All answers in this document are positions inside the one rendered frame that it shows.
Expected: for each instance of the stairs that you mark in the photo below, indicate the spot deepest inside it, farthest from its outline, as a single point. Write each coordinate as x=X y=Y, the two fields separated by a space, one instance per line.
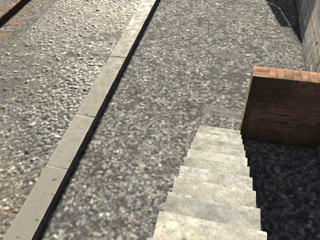
x=212 y=198

